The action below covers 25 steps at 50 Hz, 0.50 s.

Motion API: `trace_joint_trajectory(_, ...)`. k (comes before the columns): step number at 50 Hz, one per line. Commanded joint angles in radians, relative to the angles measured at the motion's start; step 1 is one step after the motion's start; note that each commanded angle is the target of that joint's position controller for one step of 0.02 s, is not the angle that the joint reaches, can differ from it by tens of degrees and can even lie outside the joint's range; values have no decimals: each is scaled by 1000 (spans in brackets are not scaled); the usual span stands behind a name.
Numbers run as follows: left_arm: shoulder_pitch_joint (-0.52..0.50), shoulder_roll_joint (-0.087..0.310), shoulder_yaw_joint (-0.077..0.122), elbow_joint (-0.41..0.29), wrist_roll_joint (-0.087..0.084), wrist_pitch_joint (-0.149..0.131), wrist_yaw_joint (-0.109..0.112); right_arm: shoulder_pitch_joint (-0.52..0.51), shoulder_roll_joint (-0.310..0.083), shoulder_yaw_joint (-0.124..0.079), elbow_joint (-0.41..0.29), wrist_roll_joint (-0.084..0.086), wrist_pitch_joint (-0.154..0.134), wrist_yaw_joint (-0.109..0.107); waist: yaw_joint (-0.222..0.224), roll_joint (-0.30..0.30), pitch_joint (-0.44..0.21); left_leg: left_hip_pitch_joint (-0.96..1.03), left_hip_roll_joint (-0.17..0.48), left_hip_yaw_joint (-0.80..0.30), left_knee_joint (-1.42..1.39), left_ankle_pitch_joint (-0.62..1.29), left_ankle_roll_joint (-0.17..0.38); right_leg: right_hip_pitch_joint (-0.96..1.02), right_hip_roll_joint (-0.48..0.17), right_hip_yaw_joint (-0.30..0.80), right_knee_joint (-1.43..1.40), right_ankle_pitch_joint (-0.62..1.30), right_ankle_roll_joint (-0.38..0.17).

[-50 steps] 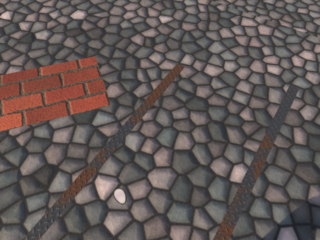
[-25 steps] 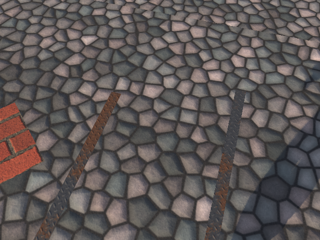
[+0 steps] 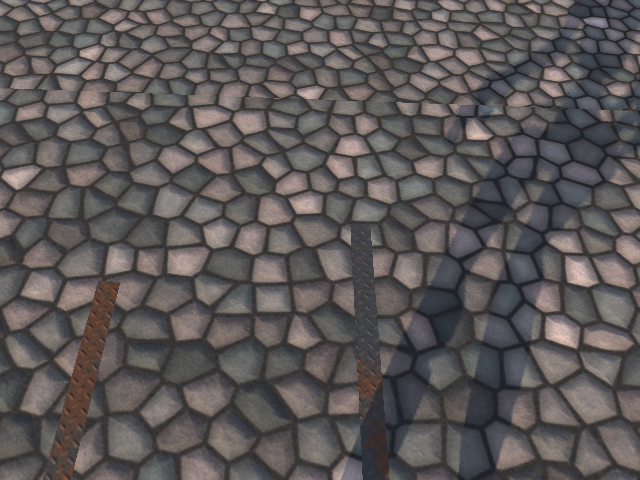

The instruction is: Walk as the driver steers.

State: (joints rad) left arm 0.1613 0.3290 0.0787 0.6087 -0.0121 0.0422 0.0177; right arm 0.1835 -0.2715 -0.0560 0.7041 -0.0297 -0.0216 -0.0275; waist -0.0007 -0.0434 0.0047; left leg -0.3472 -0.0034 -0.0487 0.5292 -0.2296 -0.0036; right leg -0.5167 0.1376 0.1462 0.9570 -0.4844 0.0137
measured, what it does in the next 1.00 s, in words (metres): walks ahead, turning right: right foot, then left foot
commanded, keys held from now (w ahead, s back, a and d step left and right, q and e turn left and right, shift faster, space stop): e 0.36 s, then w+e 0.08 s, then w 0.56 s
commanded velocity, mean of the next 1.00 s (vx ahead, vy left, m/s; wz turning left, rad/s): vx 0.22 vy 0.00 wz -0.39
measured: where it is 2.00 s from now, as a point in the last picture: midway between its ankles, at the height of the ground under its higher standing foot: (440, 386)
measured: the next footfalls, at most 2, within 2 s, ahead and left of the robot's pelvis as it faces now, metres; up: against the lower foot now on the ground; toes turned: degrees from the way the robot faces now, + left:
right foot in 0.32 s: +0.01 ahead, -0.14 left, +0.00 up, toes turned -13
left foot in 0.80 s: +0.22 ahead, +0.04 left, +0.00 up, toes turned -22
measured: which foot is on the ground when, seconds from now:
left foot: down 0.00-0.32, up 0.34-0.78, down 0.80-1.00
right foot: up 0.00-0.30, down 0.32-0.82, up 0.84-1.00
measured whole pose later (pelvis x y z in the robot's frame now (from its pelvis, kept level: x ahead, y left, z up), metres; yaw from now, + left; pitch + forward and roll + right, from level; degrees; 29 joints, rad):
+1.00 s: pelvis +0.17 -0.04 +0.01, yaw -21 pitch +2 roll +0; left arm 0.27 0.30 0.06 0.68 -0.01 -0.06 -0.01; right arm 0.34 -0.25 -0.04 0.78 0.00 -0.09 0.02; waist -0.03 -0.05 -0.01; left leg -0.16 -0.04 0.01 0.36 -0.24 0.05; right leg -0.56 -0.05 0.03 1.06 -0.27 -0.01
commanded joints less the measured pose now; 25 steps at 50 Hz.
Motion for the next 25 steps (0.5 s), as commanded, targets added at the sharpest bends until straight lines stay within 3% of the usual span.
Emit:
trace_joint_trajectory(1, 72, 127, 50, -32, -3, 9, 7, -63, -125, -36, -92, 19, -4, -12, 24, 156, -74, 200, 283, -218, -154, 421, 189, -152, -80, -24, 299, 17, 60)
trace_joint_trajectory(3, 46, 74, 33, -46, -11, 19, 1, -53, -129, -35, -87, 16, 8, -19, 10, 179, -55, 190, 235, -116, -173, 423, 183, -139, -93, -80, 255, 76, 78)
trace_joint_trajectory(7, -35, 37, 17, -92, -11, 15, -10, -14, -164, -52, -74, 13, 28, -27, -38, 238, -88, 266, 267, -62, -174, 407, 208, -83, -141, -128, 36, 83, 87)
trace_joint_trajectory(9, -39, 36, 14, -100, -8, 14, -20, -26, -188, -63, -73, 19, 30, -21, -42, 252, -101, 240, 288, -36, -175, 405, 212, 8, -154, -158, -70, 80, 72)
trace_joint_trajectory(12, -19, 58, 25, -101, -9, 20, -31, -31, -203, -70, -64, 36, 26, -9, -37, 263, -98, 229, 315, -23, -156, 370, 203, 95, -148, -196, -210, 103, 38)
trace_joint_trajectory(14, 32, 52, 32, -85, -9, 21, -38, -54, -205, -72, -58, 54, 25, -6, 0, 246, -93, 203, 308, 9, -97, 333, 164, 192, -129, -226, -393, 215, -7)
trace_joint_trajectory(15, 74, 58, 40, -67, -6, 20, -36, -37, -184, -68, -46, 60, 23, -5, 15, 218, -99, 159, 282, 45, -35, 274, 120, 285, -104, -229, -497, 294, -38)
trace_joint_trajectory(16, 109, 104, 57, -62, -4, 17, -26, 12, -143, -59, -27, 45, 20, 0, 14, 87, -105, 28, 226, 127, 117, 124, 39, 431, -163, -109, -566, 475, -81)
trace_joint_trajectory(17, 124, 240, 83, -90, 4, 11, -9, 6, -69, -31, -77, -15, 19, 8, -17, -276, -106, -289, 83, 202, 452, -402, -70, 587, -454, 288, -554, 891, -221)
trace_joint_trajectory(18, 146, 224, 73, -98, 42, -13, -20, -104, -116, -43, -108, 0, 11, -2, 73, -226, -162, -359, 19, 31, 628, -472, -80, 504, -538, 389, -588, 885, -382)
trace_joint_trajectory(19, 140, 192, 64, -80, 40, -31, -22, -126, -149, -54, -106, 25, 10, -5, 68, -135, -139, -382, 40, -9, 678, -388, -63, 488, -474, 327, -625, 615, -354)
trace_joint_trajectory(21, 98, 121, 43, -64, -6, -43, -13, -112, -160, -66, -82, 29, 6, -3, 39, -76, -78, -418, 76, -24, 599, -207, -35, 454, -379, 280, -686, 96, -256)
trace_joint_trajectory(22, 78, 112, 34, -67, -10, -43, -8, -107, -161, -68, -83, 26, 2, 0, 26, -101, -46, -402, 71, -21, 566, -140, -35, 411, -356, 281, -721, -9, -247)
trace_joint_trajectory(23, 70, 101, 27, -70, -1, -46, -3, -98, -153, -67, -77, 28, -6, 8, 16, -122, -36, -384, 59, -7, 547, -84, -36, 397, -341, 272, -746, -32, -242)
trace_joint_trajectory(25, 86, 88, 20, -60, 14, -60, 5, -90, -135, -61, -60, 33, -27, 21, 20, -115, -42, -355, 51, 7, 445, -2, -37, 415, -326, 233, -763, 35, -232)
